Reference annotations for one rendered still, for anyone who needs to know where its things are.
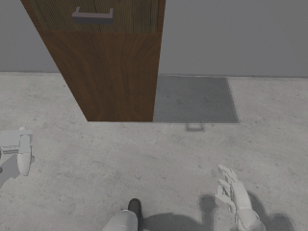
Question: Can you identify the handle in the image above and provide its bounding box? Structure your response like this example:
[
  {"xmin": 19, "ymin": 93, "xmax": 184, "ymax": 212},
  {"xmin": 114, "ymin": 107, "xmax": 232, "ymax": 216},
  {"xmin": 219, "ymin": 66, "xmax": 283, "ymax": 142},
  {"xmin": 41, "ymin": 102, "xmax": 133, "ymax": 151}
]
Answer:
[{"xmin": 71, "ymin": 6, "xmax": 114, "ymax": 25}]

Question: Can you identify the left robot hand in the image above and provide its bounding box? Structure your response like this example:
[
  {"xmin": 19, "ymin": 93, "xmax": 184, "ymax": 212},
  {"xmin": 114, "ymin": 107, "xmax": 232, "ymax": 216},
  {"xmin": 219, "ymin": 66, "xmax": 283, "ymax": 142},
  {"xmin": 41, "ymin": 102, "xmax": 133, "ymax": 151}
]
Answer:
[{"xmin": 0, "ymin": 126, "xmax": 36, "ymax": 189}]

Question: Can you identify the right robot hand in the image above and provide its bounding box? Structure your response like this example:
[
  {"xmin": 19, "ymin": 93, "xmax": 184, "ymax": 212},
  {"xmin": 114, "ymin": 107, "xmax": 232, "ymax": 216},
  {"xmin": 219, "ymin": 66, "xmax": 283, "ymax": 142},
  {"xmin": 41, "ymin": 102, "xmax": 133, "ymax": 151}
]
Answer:
[{"xmin": 215, "ymin": 164, "xmax": 253, "ymax": 215}]

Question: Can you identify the robot left shin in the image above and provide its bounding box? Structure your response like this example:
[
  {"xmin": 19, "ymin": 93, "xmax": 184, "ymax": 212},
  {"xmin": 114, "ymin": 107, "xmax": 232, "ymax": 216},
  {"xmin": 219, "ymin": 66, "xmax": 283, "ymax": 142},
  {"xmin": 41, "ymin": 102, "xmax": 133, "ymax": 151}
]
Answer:
[{"xmin": 121, "ymin": 210, "xmax": 137, "ymax": 218}]

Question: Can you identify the robot left thigh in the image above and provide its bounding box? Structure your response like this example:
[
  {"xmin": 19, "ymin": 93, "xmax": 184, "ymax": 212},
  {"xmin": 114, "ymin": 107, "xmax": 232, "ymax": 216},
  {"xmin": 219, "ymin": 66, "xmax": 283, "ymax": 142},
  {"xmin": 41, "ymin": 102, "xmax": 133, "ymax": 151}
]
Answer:
[{"xmin": 102, "ymin": 213, "xmax": 139, "ymax": 231}]

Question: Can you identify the robot right forearm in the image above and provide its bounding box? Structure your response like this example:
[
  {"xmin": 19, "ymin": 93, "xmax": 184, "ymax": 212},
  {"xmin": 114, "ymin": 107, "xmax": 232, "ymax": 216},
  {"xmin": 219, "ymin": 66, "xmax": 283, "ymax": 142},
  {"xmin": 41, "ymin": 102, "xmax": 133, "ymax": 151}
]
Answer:
[{"xmin": 235, "ymin": 208, "xmax": 267, "ymax": 231}]

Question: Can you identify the cabinet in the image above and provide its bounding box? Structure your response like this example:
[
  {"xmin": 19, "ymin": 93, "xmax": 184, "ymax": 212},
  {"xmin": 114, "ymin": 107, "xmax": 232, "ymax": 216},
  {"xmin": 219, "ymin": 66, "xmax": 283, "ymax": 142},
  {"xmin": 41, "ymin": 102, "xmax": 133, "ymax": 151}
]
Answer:
[{"xmin": 20, "ymin": 0, "xmax": 166, "ymax": 122}]

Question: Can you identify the drawer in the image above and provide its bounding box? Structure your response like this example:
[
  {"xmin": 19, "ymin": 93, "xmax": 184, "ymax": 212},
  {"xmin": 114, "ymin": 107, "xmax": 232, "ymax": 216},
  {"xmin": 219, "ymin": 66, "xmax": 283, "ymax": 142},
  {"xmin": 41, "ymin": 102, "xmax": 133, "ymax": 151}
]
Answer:
[{"xmin": 28, "ymin": 0, "xmax": 159, "ymax": 34}]

